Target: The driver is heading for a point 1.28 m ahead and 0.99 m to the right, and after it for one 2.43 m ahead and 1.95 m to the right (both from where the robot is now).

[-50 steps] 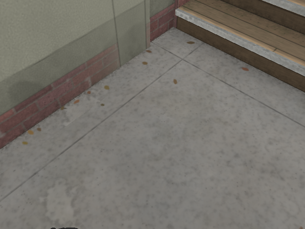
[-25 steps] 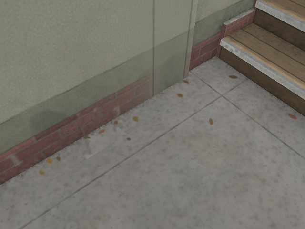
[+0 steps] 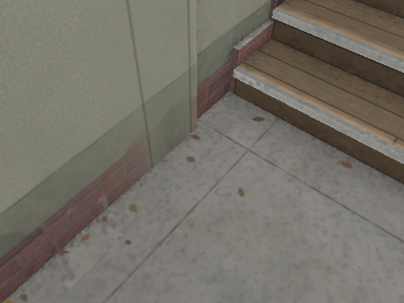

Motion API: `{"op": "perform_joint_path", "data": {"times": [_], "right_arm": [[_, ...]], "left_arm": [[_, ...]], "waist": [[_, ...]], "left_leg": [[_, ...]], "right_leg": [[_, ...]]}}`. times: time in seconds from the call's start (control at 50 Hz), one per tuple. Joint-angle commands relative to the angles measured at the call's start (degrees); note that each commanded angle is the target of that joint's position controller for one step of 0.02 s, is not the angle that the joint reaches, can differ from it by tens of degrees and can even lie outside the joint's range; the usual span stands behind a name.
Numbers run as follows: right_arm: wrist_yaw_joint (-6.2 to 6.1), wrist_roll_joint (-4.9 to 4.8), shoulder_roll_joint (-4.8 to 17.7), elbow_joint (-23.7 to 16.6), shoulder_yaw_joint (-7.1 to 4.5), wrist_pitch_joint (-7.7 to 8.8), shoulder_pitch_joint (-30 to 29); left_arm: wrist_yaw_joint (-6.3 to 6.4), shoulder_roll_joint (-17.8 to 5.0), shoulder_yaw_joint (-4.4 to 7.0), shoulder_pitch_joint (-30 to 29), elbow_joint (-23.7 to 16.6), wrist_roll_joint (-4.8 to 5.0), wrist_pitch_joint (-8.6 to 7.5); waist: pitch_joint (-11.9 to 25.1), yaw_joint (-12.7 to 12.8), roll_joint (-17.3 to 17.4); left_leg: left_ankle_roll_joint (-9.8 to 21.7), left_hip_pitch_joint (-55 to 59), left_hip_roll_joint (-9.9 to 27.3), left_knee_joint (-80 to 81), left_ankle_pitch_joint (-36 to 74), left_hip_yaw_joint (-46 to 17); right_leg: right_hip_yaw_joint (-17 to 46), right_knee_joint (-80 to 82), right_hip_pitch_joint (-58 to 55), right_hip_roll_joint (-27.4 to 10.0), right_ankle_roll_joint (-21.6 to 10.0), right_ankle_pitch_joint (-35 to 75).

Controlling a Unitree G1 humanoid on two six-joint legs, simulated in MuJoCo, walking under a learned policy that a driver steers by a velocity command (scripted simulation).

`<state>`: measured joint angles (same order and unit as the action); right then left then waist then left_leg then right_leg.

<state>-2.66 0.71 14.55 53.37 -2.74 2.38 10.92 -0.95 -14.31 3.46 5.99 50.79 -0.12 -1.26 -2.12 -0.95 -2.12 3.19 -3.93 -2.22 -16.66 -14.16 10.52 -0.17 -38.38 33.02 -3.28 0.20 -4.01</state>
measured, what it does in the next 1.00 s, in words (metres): steps on the spot, turning right: right foot, then left foot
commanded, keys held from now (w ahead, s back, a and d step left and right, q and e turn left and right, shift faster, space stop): e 1.00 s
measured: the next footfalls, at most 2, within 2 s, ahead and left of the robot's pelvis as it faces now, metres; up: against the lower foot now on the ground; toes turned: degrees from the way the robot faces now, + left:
right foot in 0.10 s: +0.16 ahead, -0.11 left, +0.00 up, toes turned -4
left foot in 0.52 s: +0.17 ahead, +0.11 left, +0.00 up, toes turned -24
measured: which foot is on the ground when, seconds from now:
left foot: down 0.00-0.08, up 0.10-0.50, down 0.52-0.96, up 0.98-1.00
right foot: up 0.00-0.08, down 0.10-0.52, up 0.54-0.94, down 0.96-1.00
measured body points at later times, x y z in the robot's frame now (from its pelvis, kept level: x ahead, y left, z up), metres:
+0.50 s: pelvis +0.07 +0.01 -0.01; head +0.11 -0.01 +0.44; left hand +0.30 +0.24 -0.11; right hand +0.12 -0.31 -0.12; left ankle +0.14 +0.13 -0.73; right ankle +0.12 -0.11 -0.74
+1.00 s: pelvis +0.06 -0.01 -0.01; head +0.08 -0.04 +0.43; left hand +0.36 +0.12 -0.09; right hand -0.01 -0.32 -0.13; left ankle +0.13 +0.13 -0.73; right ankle +0.00 -0.10 -0.75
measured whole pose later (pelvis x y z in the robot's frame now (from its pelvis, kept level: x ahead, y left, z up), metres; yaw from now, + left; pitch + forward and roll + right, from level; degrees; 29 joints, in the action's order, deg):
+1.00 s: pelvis +0.06 -0.01 -0.01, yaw -36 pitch +1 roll +0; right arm -1.0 0.3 18.6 45.6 -4.5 -0.6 8.1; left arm -0.4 -17.7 4.9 8.7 36.4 0.8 3.6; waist -3.4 -1.2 1.8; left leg -3.3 -18.5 7.5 -41.6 -24.6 6.3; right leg -1.2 -31.8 17.0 0.5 -1.9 -16.7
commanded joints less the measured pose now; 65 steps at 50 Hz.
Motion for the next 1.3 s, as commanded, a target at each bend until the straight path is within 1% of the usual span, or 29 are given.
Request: {"op": "perform_joint_path", "data": {"times": [0.02, 0.08, 0.1, 0.12, 0.14, 0.16, 0.18, 0.22, 0.26, 0.3, 0.44, 0.5, 0.52, 0.54, 0.56, 0.58, 0.6, 0.64, 0.74, 0.88, 0.94, 0.96, 0.98, 1.0, 1.02, 1.04, 1.06, 1.14, 1.3], "right_arm": [[-1.12, -0.9, 10.6, -3.2, -2.51, -1.39, -1.2], [-1.79, -1.65, 10.6, -4.5, -2.71, -2.62, -1.1], [-1.33, 0.25, 9.1, -6.3, -1.9, -1.95, -0.5], [-0.23, 2.33, 4.4, -8.0, -0.57, -1.3, 1.5], [1.0, 0.55, 6.8, -7.5, -0.99, -0.83, 1.9], [1.18, -1.6, 8.6, -7.8, -1.64, -0.89, -1.3], [0.46, -1.4, 9.3, -7.4, -2.03, -1.35, -2.9], [-0.66, 0.05, 10.4, -7.7, -2.77, -2.41, -4.3], [-0.8, -0.16, 8.3, -7.6, -2.48, -2.56, -2.7], [-1.25, -1.07, 6.8, -7.7, -2.05, -2.17, -3.5], [-0.06, -1.46, 8.4, -7.8, -2.28, -0.94, -4.2], [1.0, -1.71, 8.9, -6.4, -2.61, 0.18, 0.8], [1.11, -1.32, 10.9, -5.8, -3.2, 0.28, 3.0], [0.86, -0.01, 14.7, -6.3, -3.9, -0.09, 3.1], [0.98, 2.45, 17.1, -7.2, -4.27, -0.5, 0.2], [0.94, 2.93, 13.6, -9.6, -3.45, -0.4, -3.7], [0.65, 1.88, 10.6, -10.6, -2.78, -0.46, -6.6], [0.24, -0.12, 9.1, -11.2, -2.23, -0.77, -7.0], [-0.67, 0.26, 10.8, -10.1, -2.55, -2.13, -0.5], [0.95, -1.02, 14.4, -11.0, -4.25, -2.55, -2.1], [1.28, -2.59, 13.7, -10.6, -4.29, -2.45, -3.3], [1.61, -2.06, 11.2, -9.3, -3.71, -2.27, 0.2], [2.1, 1.13, 6.8, -11.4, -2.21, -2.13, 0.0], [1.72, 1.05, 7.6, -14.1, -2.39, -1.8, -4.9], [1.34, -0.25, 10.2, -14.5, -3.17, -1.87, -7.5], [1.06, -1.05, 10.7, -14.4, -3.49, -2.02, -7.5], [0.5, -0.67, 10.8, -13.2, -3.76, -2.26, -6.3], [0.53, -0.38, 10.0, -13.3, -3.92, -2.28, -3.3], [1.59, -0.83, 8.1, -14.6, -2.68, -2.16, -4.9]], "left_arm": [[-1.23, -5.5, 1.25, -2.1, -5.1, 0.05, -0.48], [-1.69, -9.7, 3.31, 7.6, -3.6, -0.08, -1.58], [-0.26, -16.0, 5.02, 11.1, -3.9, -0.73, -1.48], [0.51, -18.1, 4.61, 11.0, -4.9, -1.67, -1.2], [0.23, -15.5, 4.07, 10.3, -6.4, -1.93, -1.16], [0.28, -14.0, 4.08, 5.4, -7.6, -0.33, -1.14], [0.72, -12.2, 3.7, 1.7, -8.4, 1.04, -0.76], [1.47, -10.7, 3.0, -0.4, -9.1, 1.11, 0.17], [2.04, -11.5, 3.17, 0.2, -9.4, 0.16, 0.58], [2.75, -11.6, 3.27, 1.3, -9.7, 0.57, 1.04], [3.46, -12.8, 3.67, 1.0, -11.6, 0.41, 2.65], [3.76, -12.4, 3.44, 0.0, -12.6, 1.1, 3.53], [3.9, -11.0, 3.01, 1.1, -12.8, 1.27, 3.81], [3.77, -7.3, 2.14, 3.8, -12.9, 0.91, 3.97], [3.44, -8.9, 2.85, 1.9, -15.4, 1.15, 3.15], [3.08, -13.8, 4.27, 3.6, -14.0, 0.63, 2.57], [2.88, -14.8, 4.94, 5.5, -12.3, 1.06, 2.86], [3.13, -11.6, 4.41, 7.3, -10.8, 0.74, 4.08], [2.33, -8.3, 2.84, 0.4, -15.3, 1.64, 3.96], [0.44, -8.5, 2.46, 1.1, -17.8, 1.37, 4.6], [-0.14, -8.6, 3.24, 5.8, -16.5, 1.37, 4.98], [0.45, -10.9, 4.23, 8.7, -15.7, 1.32, 4.95], [1.59, -18.4, 6.01, 11.1, -16.4, 1.11, 4.72], [1.09, -19.3, 5.46, 10.0, -18.1, -0.72, 3.32], [0.57, -16.8, 4.91, 9.5, -17.8, -1.19, 2.02], [0.74, -15.3, 4.41, 6.7, -17.5, -0.64, 1.25], [1.1, -13.6, 3.95, 3.9, -17.7, 0.29, 1.19], [2.16, -12.2, 3.0, 2.4, -18.5, 0.34, 1.53], [2.15, -12.2, 2.29, 2.7, -17.5, -0.35, 2.08]], "waist": [[3.2, 0.4, 7.4], [8.3, 5.1, 4.0], [13.3, 5.6, -6.1], [18.5, 1.8, -12.8], [24.8, 3.6, -6.8], [17.7, 2.7, -3.4], [12.0, 1.8, 1.0], [8.0, 0.3, 0.2], [8.5, -0.3, -3.5], [9.0, 0.5, -4.8], [8.6, 2.1, -8.3], [8.5, -0.6, -8.2], [8.7, -0.9, -6.2], [9.4, 1.2, 5.7], [5.2, 2.1, 20.2], [5.2, 2.9, 15.6], [4.8, 3.8, 11.5], [3.5, 3.2, 9.3], [3.1, -1.9, 12.1], [5.2, -1.8, 13.3], [5.8, 1.6, 11.6], [7.2, 2.0, 6.0], [8.6, 1.1, -12.5], [10.3, 3.1, -13.8], [10.2, 4.6, -7.6], [7.5, 2.8, -6.3], [6.4, 1.5, -3.9], [7.6, -0.2, -5.4], [5.9, 2.4, -6.3]], "left_leg": [[6.2, 4.4, 18.5, -4.6, 41.8, -4.1], [0.8, 1.1, 13.5, -24.7, 42.4, -1.4], [-3.4, -12.0, 8.7, -40.8, 19.8, -0.4], [-6.9, -28.8, -3.0, -57.9, -28.4, -5.5], [-6.3, -30.4, -1.3, -63.6, -26.9, -16.9], [-5.5, -33.9, 0.8, -62.5, -21.5, -16.9], [-5.7, -34.3, 2.8, -58.0, -16.5, -16.2], [-6.4, -28.9, 3.3, -51.0, -11.2, -15.2], [-7.0, -26.2, 1.7, -45.1, -9.0, -14.7], [-7.4, -26.3, 1.2, -37.3, -7.8, -14.6], [-7.0, -19.5, -0.1, -22.3, -5.3, -15.8], [-4.9, -11.3, 0.0, -8.4, 0.4, -14.4], [-3.3, -5.6, 4.2, -3.4, 2.9, -16.3], [1.0, 0.0, 17.1, -0.3, 3.8, -27.6], [9.6, -5.0, 24.9, 3.4, 10.7, -41.5], [11.4, -6.6, 25.6, 2.6, 12.5, -39.1], [8.9, -6.9, 21.8, 1.0, 13.4, -31.9], [6.2, -5.0, 17.4, -0.5, 13.4, -24.3], [8.7, 2.6, 17.4, -0.4, 18.5, -18.0], [8.5, -0.3, 20.3, -2.9, 23.4, -12.4], [4.0, -3.6, 19.5, -9.8, 19.8, -9.1], [-0.2, -9.6, 16.9, -17.1, 12.9, -5.3], [-6.1, -26.6, 9.7, -36.0, -15.0, -0.3], [-7.9, -34.9, 3.5, -48.0, -26.5, -8.3], [-7.3, -35.2, 4.7, -52.8, -23.4, -12.6], [-6.4, -35.5, 5.6, -52.4, -18.1, -13.6], [-6.3, -35.3, 6.2, -50.5, -13.9, -14.1], [-7.4, -30.3, 3.9, -47.3, -6.0, -14.0], [-7.6, -21.1, 3.9, -28.7, -6.6, -13.1]], "right_leg": [[-2.0, 2.1, -1.5, 0.7, -1.1, -5.9], [-2.5, 14.9, -16.8, 4.7, -5.5, 5.7], [12.9, 13.5, -30.1, -6.0, -10.6, 33.5], [32.7, 10.9, -42.0, -17.8, -23.1, 56.9], [33.7, 14.1, -41.7, -18.5, -25.7, 43.0], [27.5, 16.1, -35.7, -15.4, -22.4, 31.6], [22.6, 17.7, -29.4, -11.6, -18.1, 21.3], [19.5, 19.9, -19.0, -7.4, -15.1, 10.8], [19.0, 20.4, -17.6, -5.5, -14.3, 9.6], [19.9, 20.5, -19.3, -4.8, -13.2, 5.4], [27.1, 21.1, -18.8, -4.0, -11.2, -9.3], [28.2, 18.0, -18.0, -2.0, -9.0, -6.5], [26.1, 14.8, -14.6, 0.7, -6.7, -9.9], [17.9, 1.9, -7.2, 7.2, -3.9, -21.7], [9.5, -9.7, 3.1, 13.2, -1.6, -31.1], [11.2, -20.5, 2.0, 8.8, -0.2, -28.5], [10.2, -24.4, 1.6, 8.4, 0.4, -24.5], [8.6, -30.7, 3.3, 7.5, 2.6, -19.6], [3.3, -21.6, 5.6, 3.8, 5.8, -16.9], [-3.0, -3.3, -9.1, 2.2, 3.1, -17.2], [-4.8, 12.2, -19.2, 4.0, -1.3, -6.7], [-0.7, 16.9, -28.2, 3.0, -3.5, 1.9], [19.8, 16.4, -39.4, -12.3, -9.7, 25.8], [29.9, 16.5, -35.2, -20.1, -21.0, 31.4], [26.2, 18.3, -33.1, -17.4, -20.8, 24.3], [21.7, 18.6, -30.9, -13.7, -17.3, 18.5], [19.2, 18.6, -29.5, -10.9, -14.3, 13.7], [17.4, 19.3, -25.8, -7.7, -13.7, 13.0], [19.6, 18.3, -22.1, -7.5, -14.1, 3.7]]}}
